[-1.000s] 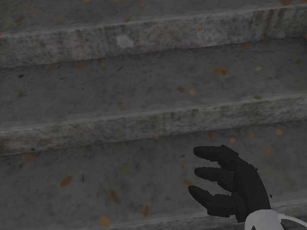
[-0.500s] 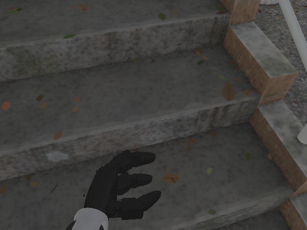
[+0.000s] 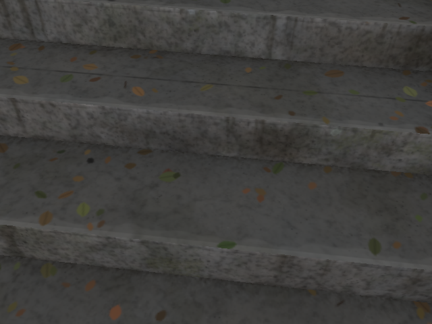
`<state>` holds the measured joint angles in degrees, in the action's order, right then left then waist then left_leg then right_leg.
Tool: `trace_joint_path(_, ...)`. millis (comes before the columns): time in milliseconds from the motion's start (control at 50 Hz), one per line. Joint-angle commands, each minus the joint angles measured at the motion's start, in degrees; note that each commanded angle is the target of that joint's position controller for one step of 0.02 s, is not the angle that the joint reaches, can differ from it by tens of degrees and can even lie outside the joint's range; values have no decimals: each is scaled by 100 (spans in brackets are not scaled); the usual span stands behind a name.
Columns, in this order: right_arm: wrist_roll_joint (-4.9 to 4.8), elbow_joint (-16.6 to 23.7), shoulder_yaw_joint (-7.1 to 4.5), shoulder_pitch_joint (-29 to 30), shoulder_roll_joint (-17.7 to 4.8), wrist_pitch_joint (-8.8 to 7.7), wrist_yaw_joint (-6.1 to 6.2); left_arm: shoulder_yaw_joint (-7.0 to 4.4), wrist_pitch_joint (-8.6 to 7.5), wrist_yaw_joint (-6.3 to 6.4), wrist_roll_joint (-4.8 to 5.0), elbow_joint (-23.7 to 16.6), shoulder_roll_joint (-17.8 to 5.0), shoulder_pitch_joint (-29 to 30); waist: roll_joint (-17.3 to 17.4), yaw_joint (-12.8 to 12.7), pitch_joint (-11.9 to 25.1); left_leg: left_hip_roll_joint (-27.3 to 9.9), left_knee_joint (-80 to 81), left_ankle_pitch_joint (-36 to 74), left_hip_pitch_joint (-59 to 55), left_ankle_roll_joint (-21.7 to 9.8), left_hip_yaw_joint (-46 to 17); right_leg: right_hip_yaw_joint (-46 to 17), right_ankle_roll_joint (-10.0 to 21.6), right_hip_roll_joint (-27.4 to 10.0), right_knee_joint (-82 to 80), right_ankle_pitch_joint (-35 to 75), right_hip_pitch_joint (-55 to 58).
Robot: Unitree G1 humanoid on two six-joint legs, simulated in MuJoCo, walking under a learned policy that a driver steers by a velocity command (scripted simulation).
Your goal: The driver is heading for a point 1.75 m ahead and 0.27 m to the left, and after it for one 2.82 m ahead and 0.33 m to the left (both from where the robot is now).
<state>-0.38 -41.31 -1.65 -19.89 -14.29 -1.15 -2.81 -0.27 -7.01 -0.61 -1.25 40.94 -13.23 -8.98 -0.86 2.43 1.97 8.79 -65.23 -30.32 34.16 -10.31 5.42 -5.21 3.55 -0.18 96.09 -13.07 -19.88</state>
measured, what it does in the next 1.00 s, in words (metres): climbs, turning left: right foot 0.15 m higher, then left foot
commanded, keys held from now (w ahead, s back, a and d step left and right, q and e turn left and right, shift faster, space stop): q+shift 0.30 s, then shift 0.58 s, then e+shift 0.12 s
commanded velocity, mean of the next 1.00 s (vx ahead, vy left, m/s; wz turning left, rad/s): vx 0.17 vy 0.00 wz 0.48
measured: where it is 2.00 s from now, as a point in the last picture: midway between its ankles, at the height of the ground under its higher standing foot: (226, 246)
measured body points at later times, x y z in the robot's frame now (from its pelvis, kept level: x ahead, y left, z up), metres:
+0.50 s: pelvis +0.28 -0.04 +0.20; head +0.31 -0.01 +0.64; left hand +0.25 +0.27 +0.09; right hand +0.63 -0.16 +0.16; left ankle +0.18 +0.05 -0.35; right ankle +0.42 -0.10 -0.50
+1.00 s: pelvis +0.34 +0.01 +0.23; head +0.33 +0.02 +0.68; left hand +0.30 +0.28 +0.10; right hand +0.62 -0.05 +0.17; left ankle +0.32 +0.13 -0.50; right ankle +0.38 -0.15 -0.42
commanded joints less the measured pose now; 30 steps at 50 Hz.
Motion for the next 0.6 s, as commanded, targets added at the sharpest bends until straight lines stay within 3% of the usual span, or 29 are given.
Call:
trace_joint_path(20,-86,9,-52,-584,-170,-250,44,148,-308,-265,-156,-1481,207,767,-371,-500,-651,-1271,4348,1933,-2159,-171,-5077,-380,161,505,3119,-877,-4344)
trace_joint_path(40,-27,-7,-66,-382,-173,-248,89,276,-256,-248,-162,-1519,509,552,-303,-639,-516,-1042,4116,2631,-2013,-81,-4256,-295,165,313,3281,-737,-4561)
trace_joint_path(60,12,211,-47,69,-133,-228,154,284,-178,-229,-68,-1381,385,211,-480,-827,-547,-984,4053,3357,-1725,-127,-3659,-62,17,129,2823,-596,-4601)
trace_joint_path(80,31,284,-17,239,-168,-207,175,284,-148,-224,-65,-1413,263,371,-590,-842,-541,-841,4238,3417,-1357,-59,-3350,190,-36,164,2400,-824,-4429)
trace_joint_path(100,30,43,27,-195,-132,-170,230,416,-133,-185,-110,-1627,542,963,-376,-573,-588,-814,4401,3571,-1231,-7,-3270,544,-50,275,3059,-1402,-4706)
trace_joint_path(120,4,-75,78,-347,-104,-169,291,543,-131,-115,-133,-1862,766,1346,-378,-542,-658,-714,4494,3615,-1014,76,-2997,732,-72,194,2444,-1471,-4757)
trace_joint_path(140,-28,-305,96,-702,-131,-154,333,688,-164,-70,-164,-2131,1073,1903,-129,-340,-663,-709,4622,3781,-1210,148,-3076,985,-96,195,2398,-1607,-5157)
trace_joint_path(160,-139,-414,46,-804,-287,-56,334,774,-157,-2,-196,-2429,1187,2215,-137,-361,-519,-509,4685,3911,-1075,337,-2838,1120,-83,105,1071,-1324,-4845)
trace_joint_path(180,-148,-433,-20,-761,-349,135,424,768,-123,89,-268,-2713,1084,2497,37,-376,-146,-500,4832,4800,-844,319,-2687,1210,-109,64,-182,-965,-3919)
trace_joint_path(200,-182,-287,-117,-585,-517,220,500,695,-134,167,-361,-2818,849,2536,296,-501,550,-487,5162,6209,-401,275,-2385,1554,-115,156,-1834,-505,-1870)
trace_joint_path(220,-84,-223,-240,-642,-828,167,531,441,-121,244,-337,-2702,390,2214,812,-626,1505,-573,4887,8326,-235,181,-2504,1841,-107,583,-2068,-159,-136)
trace_joint_path(240,-97,0,-414,-191,-1230,176,515,116,-20,377,-263,-2490,-135,1349,1250,-1036,2193,-689,4326,10029,-1041,215,-2782,1449,-197,721,-2483,99,605)
trace_joint_path(260,-191,370,-552,583,-1622,151,513,-71,71,423,-81,-2122,-571,315,1447,-1500,2318,-814,3704,10330,-1991,375,-3052,946,-272,668,-3954,165,808)
trace_joint_path(280,-224,726,-551,1407,-1451,54,435,-318,93,440,23,-1628,-999,-752,1056,-1904,2320,-693,2452,9467,-2332,662,-3072,166,-119,255,-5345,313,1518)
trace_joint_path(300,144,955,-272,1269,-334,-59,291,-287,114,371,57,-1141,-992,-1127,-1381,-1258,2464,162,610,1281,-1229,813,-2499,-1070,289,-806,-5609,3101,3056)
trace_joint_path(320,99,909,-193,-51,134,-171,114,-182,245,446,-361,-1444,-514,-458,-2710,-378,2733,552,-2366,89,69,1160,-2856,-4076,1305,-2195,-6783,4036,2583)
trace_joint_path(340,70,765,-378,-422,-583,-96,26,-169,311,548,-205,-1642,-208,214,-1746,-262,1701,373,-3458,48,224,1524,-2082,-4086,1488,-2374,-6785,4155,1444)
trace_joint_path(360,-2,883,-330,-157,-523,27,29,-132,331,587,15,-1499,84,521,-982,-62,837,54,-3644,450,568,1670,-1517,-3000,1240,-1963,-6629,2562,660)
trace_joint_path(380,39,922,-237,42,-320,190,81,-118,345,619,147,-1316,268,525,-253,48,340,-336,-3604,853,708,1614,-1329,-2135,963,-1614,-6395,1273,127)
trace_joint_path(400,-4,928,-142,87,-165,258,81,-134,323,640,118,-1037,316,500,92,201,3,-647,-3583,1112,644,1488,-1260,-1366,880,-1364,-6240,360,-544)
trace_joint_path(420,-26,983,-62,371,-145,274,82,-148,288,639,53,-853,314,325,328,96,-218,-773,-3512,1165,517,1389,-1228,-1025,896,-1169,-6353,305,-994)
trace_joint_path(460,1,1090,86,569,82,244,124,-192,216,622,59,-539,128,-18,132,57,-239,-788,-3328,1238,709,1284,-1176,-705,1003,-1189,-6517,919,-853)
trace_joint_path(480,-40,1118,116,780,117,237,179,-226,194,607,78,-461,36,-167,-91,-55,-224,-795,-3392,1052,957,1264,-1193,-701,1050,-1339,-6597,1204,-727)
trace_joint_path(500,-34,1197,92,956,-72,255,208,-259,241,625,62,-517,-86,-262,-21,-155,-146,-831,-3158,1207,1098,1319,-1275,-651,1012,-1365,-6544,1254,-553)
trace_joint_path(520,-25,1341,106,1104,-51,256,230,-306,316,628,85,-461,-270,-426,-219,-107,47,-937,-2724,1208,1284,1416,-1199,-570,1021,-1359,-6573,1058,-260)
trace_joint_path(580,-57,1705,57,1674,-332,326,283,-423,486,722,107,-666,-698,-664,-408,-333,454,-1144,-2169,1325,1613,1714,-1392,-1004,1052,-1741,-6546,845,224)
trace_joint_path(600,-28,1725,164,1607,-144,345,269,-437,618,734,148,-644,-838,-638,-476,-248,621,-1109,-1034,801,1229,1749,-825,-574,1003,-1504,-6676,840,232)
Velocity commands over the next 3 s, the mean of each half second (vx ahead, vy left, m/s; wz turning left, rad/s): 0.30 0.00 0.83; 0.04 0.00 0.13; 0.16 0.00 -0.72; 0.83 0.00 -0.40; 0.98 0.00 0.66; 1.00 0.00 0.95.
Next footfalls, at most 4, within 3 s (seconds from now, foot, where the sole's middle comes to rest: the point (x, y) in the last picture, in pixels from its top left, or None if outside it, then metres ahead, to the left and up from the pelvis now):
0.30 right None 0.46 -0.08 -0.53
0.72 left None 0.36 0.15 -0.53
1.10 right None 0.41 -0.11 -0.53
1.44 left None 0.41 0.10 -0.53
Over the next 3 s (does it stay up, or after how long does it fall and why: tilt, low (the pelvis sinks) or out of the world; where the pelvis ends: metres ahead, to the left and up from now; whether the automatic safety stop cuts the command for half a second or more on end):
stays up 1.43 0.00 0.67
